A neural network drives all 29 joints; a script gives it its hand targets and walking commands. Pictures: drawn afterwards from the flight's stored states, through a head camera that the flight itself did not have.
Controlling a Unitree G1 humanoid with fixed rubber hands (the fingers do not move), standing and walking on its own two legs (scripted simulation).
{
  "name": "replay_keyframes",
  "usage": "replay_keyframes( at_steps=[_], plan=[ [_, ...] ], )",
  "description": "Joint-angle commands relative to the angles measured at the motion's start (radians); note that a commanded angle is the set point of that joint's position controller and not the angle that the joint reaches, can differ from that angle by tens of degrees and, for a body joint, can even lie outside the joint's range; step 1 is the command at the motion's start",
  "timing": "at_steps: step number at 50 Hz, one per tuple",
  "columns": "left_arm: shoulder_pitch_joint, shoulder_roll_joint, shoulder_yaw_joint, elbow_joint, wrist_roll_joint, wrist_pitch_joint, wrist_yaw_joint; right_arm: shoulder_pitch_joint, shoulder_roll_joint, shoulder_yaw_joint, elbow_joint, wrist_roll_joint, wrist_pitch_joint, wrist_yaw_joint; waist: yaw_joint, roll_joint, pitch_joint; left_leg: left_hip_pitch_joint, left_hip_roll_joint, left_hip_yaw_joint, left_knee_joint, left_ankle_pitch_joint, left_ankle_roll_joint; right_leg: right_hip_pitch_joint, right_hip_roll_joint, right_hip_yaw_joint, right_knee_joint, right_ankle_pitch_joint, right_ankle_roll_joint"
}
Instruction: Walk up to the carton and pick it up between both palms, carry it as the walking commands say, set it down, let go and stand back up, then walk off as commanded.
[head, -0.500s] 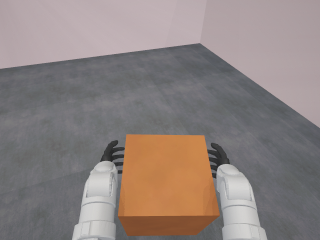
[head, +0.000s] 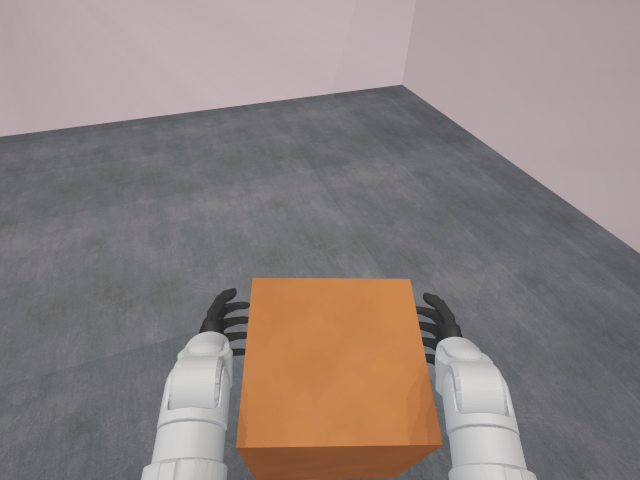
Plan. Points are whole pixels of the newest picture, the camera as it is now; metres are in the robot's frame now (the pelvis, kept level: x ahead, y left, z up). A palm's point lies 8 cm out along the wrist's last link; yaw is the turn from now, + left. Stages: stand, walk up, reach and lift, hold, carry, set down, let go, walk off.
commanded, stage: reach and lift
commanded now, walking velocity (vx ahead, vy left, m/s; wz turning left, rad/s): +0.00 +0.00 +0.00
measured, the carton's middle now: (328, 385) +0.28 +0.00 -0.05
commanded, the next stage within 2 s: hold in 0.14 s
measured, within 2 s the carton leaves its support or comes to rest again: neither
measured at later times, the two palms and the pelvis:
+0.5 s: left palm (209, 345) +0.28 +0.15 +0.04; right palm (443, 351) +0.27 -0.15 +0.05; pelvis -0.01 +0.01 -0.01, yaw -1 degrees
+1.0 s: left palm (138, 361) +0.25 +0.22 +0.06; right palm (391, 364) +0.25 -0.07 +0.06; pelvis -0.02 +0.07 -0.02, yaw +2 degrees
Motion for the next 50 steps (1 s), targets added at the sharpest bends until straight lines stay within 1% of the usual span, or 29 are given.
replay_keyframes(
  at_steps=[1,22,23,24,25,26,27,29,30,31,32,33,34,35,36,37,38,39,40,41,42,43,44,45,46,47,48,49,50],
  plan=[
    [-0.499,-0.946,-0.569,-0.076,-0.299,-0.046,-0.28,-0.511,0.93,0.545,-0.071,0.275,-0.046,0.243,0.0,0.003,-0.252,0.208,-0.085,0.084,0.003,0.145,0.001,-0.111,0.069,-0.071,-0.071,0.203,0.006],
    [-0.549,-0.982,-0.555,-0.022,-0.296,-0.04,-0.286,-0.579,0.937,0.522,-0.024,0.268,-0.052,0.264,0.0,0.02,-0.243,0.208,-0.073,0.079,0.001,0.066,-0.005,-0.157,0.073,-0.077,-0.07,0.091,-0.008],
    [-0.577,-0.968,-0.557,-0.005,-0.306,-0.042,-0.281,-0.613,0.926,0.552,-0.039,0.288,-0.048,0.255,0.008,0.102,-0.25,-0.018,0.117,0.011,0.097,0.001,0.027,-0.174,-0.09,-0.063,0.09,-0.046,-0.009],
    [-0.588,-0.968,-0.555,-0.018,-0.314,-0.041,-0.277,-0.602,0.926,0.564,-0.039,0.294,-0.041,0.251,0.009,0.108,-0.3,-0.1,0.114,-0.015,0.098,-0.039,0.03,-0.144,-0.103,-0.044,0.123,-0.059,-0.008],
    [-0.592,-0.969,-0.572,-0.038,-0.328,-0.037,-0.273,-0.596,0.931,0.585,-0.054,0.303,-0.033,0.248,0.012,0.102,-0.3,-0.154,0.111,-0.013,0.113,-0.064,0.031,-0.161,-0.119,-0.04,0.138,-0.073,-0.009],
    [-0.591,-0.974,-0.591,-0.066,-0.338,-0.028,-0.267,-0.601,0.931,0.606,-0.085,0.317,-0.021,0.245,0.016,0.066,-0.307,-0.169,0.099,0.001,0.158,-0.053,0.029,-0.198,-0.145,-0.008,0.14,-0.07,-0.014],
    [-0.583,-0.973,-0.604,-0.084,-0.351,-0.013,-0.262,-0.608,0.94,0.629,-0.117,0.333,-0.006,0.24,0.02,0.01,-0.315,-0.197,0.084,0.018,0.225,-0.014,0.026,-0.219,-0.179,0.037,0.133,-0.044,-0.029],
    [-0.544,-0.965,-0.632,-0.115,-0.377,0.021,-0.248,-0.606,0.937,0.676,-0.191,0.371,0.034,0.227,0.031,-0.111,-0.333,-0.315,0.057,0.056,0.342,-0.028,0.017,-0.206,-0.273,0.16,0.11,0.068,-0.073],
    [-0.538,-0.959,-0.651,-0.148,-0.393,0.042,-0.24,-0.608,0.939,0.702,-0.227,0.396,0.058,0.22,0.03,-0.15,-0.351,-0.348,0.057,0.068,0.377,-0.085,0.016,-0.199,-0.309,0.185,0.121,0.168,-0.093],
    [-0.525,-0.955,-0.671,-0.178,-0.412,0.066,-0.231,-0.606,0.937,0.723,-0.266,0.421,0.084,0.215,0.027,-0.171,-0.359,-0.353,0.058,0.085,0.402,-0.138,0.018,-0.215,-0.323,0.195,0.142,0.251,-0.105],
    [-0.515,-0.949,-0.69,-0.215,-0.432,0.092,-0.222,-0.598,0.934,0.742,-0.299,0.445,0.112,0.211,0.023,-0.176,-0.362,-0.348,0.058,0.102,0.383,-0.166,0.021,-0.235,-0.318,0.178,0.164,0.302,-0.104],
    [-0.518,-0.944,-0.71,-0.263,-0.455,0.12,-0.215,-0.589,0.928,0.759,-0.33,0.469,0.14,0.206,0.021,-0.159,-0.367,-0.33,0.055,0.113,0.347,-0.135,0.028,-0.25,-0.298,0.139,0.189,0.324,-0.087],
    [-0.524,-0.94,-0.727,-0.309,-0.477,0.151,-0.21,-0.576,0.921,0.771,-0.356,0.489,0.168,0.201,0.018,-0.132,-0.379,-0.298,0.063,0.114,0.323,-0.05,0.04,-0.269,-0.27,0.087,0.223,0.301,-0.064],
    [-0.525,-0.937,-0.744,-0.35,-0.499,0.182,-0.205,-0.558,0.909,0.777,-0.381,0.505,0.196,0.195,0.017,-0.078,-0.401,-0.241,0.092,0.089,0.298,0.091,0.062,-0.301,-0.228,0.018,0.284,0.251,-0.035],
    [-0.528,-0.936,-0.762,-0.386,-0.521,0.213,-0.202,-0.536,0.893,0.777,-0.402,0.515,0.222,0.188,0.016,0.039,-0.429,-0.169,0.158,0.009,0.259,0.282,0.1,-0.352,-0.157,-0.082,0.401,0.161,0.003],
    [-0.529,-0.933,-0.778,-0.419,-0.542,0.244,-0.199,-0.5,0.882,0.779,-0.424,0.518,0.247,0.179,0.009,0.163,-0.455,-0.08,0.232,-0.095,0.204,0.443,0.153,-0.442,-0.083,-0.159,0.511,-0.08,0.033],
    [-0.518,-0.931,-0.792,-0.441,-0.559,0.272,-0.199,-0.471,0.878,0.777,-0.449,0.514,0.271,0.168,0.01,0.248,-0.461,-0.045,0.275,-0.17,0.152,0.508,0.201,-0.493,-0.055,-0.196,0.529,-0.328,0.034],
    [-0.497,-0.932,-0.799,-0.455,-0.573,0.295,-0.199,-0.458,0.88,0.784,-0.5,0.518,0.295,0.158,0.01,0.235,-0.457,-0.027,0.264,-0.176,0.141,0.473,0.219,-0.513,-0.054,-0.203,0.528,-0.398,0.022],
    [-0.487,-0.934,-0.798,-0.473,-0.586,0.315,-0.199,-0.452,0.884,0.786,-0.534,0.52,0.317,0.15,0.009,0.204,-0.457,-0.033,0.251,-0.153,0.143,0.435,0.223,-0.505,-0.054,-0.215,0.5,-0.369,0.011],
    [-0.478,-0.934,-0.798,-0.497,-0.597,0.332,-0.201,-0.446,0.893,0.79,-0.566,0.523,0.337,0.143,0.011,0.181,-0.451,-0.062,0.226,-0.101,0.154,0.392,0.208,-0.457,-0.053,-0.232,0.424,-0.297,-0.001],
    [-0.473,-0.935,-0.797,-0.521,-0.604,0.347,-0.201,-0.443,0.896,0.794,-0.591,0.527,0.354,0.139,0.016,0.158,-0.45,-0.099,0.197,-0.047,0.175,0.339,0.187,-0.382,-0.054,-0.249,0.311,-0.184,-0.007],
    [-0.466,-0.934,-0.794,-0.535,-0.606,0.362,-0.201,-0.432,0.894,0.795,-0.602,0.528,0.37,0.137,0.02,0.122,-0.46,-0.169,0.168,0.001,0.204,0.258,0.162,-0.267,-0.08,-0.237,0.205,-0.07,-0.01],
    [-0.445,-0.934,-0.786,-0.534,-0.601,0.376,-0.199,-0.433,0.889,0.795,-0.62,0.536,0.387,0.138,0.025,0.032,-0.46,-0.293,0.127,0.062,0.271,0.141,0.117,-0.163,-0.171,-0.114,0.144,-0.05,-0.034],
    [-0.412,-0.916,-0.776,-0.538,-0.588,0.385,-0.198,-0.448,0.88,0.8,-0.644,0.549,0.404,0.143,0.033,-0.23,-0.415,-0.485,0.045,0.167,0.426,-0.161,0.059,-0.112,-0.414,0.199,0.038,0.084,-0.116],
    [-0.415,-0.923,-0.781,-0.559,-0.594,0.396,-0.201,-0.471,0.874,0.809,-0.658,0.565,0.416,0.146,0.03,-0.317,-0.391,-0.555,0.056,0.18,0.574,-0.358,0.04,-0.114,-0.534,0.284,0.022,0.271,-0.2],
    [-0.437,-0.932,-0.792,-0.581,-0.607,0.407,-0.2,-0.487,0.878,0.818,-0.663,0.576,0.424,0.148,0.027,-0.213,-0.378,-0.552,0.073,0.145,0.622,-0.351,0.032,-0.109,-0.507,0.235,0.037,0.377,-0.215],
    [-0.425,-0.93,-0.789,-0.588,-0.601,0.417,-0.196,-0.483,0.887,0.823,-0.662,0.59,0.433,0.152,0.025,-0.15,-0.376,-0.539,0.087,0.139,0.574,-0.339,0.026,-0.111,-0.461,0.153,0.056,0.394,-0.187],
    [-0.418,-0.925,-0.786,-0.59,-0.596,0.425,-0.193,-0.476,0.89,0.821,-0.656,0.599,0.441,0.156,0.023,-0.155,-0.368,-0.505,0.093,0.142,0.489,-0.328,0.024,-0.117,-0.418,0.076,0.086,0.437,-0.15],
    [-0.407,-0.921,-0.78,-0.597,-0.592,0.43,-0.19,-0.466,0.892,0.82,-0.648,0.607,0.446,0.159,0.024,-0.185,-0.376,-0.445,0.062,0.185,0.419,-0.299,0.02,-0.131,-0.377,-0.002,0.119,0.498,-0.12]
  ],
)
